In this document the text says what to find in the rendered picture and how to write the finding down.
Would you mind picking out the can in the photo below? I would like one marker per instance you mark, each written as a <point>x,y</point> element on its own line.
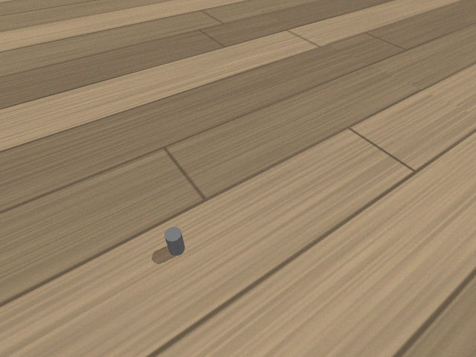
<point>174,241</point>

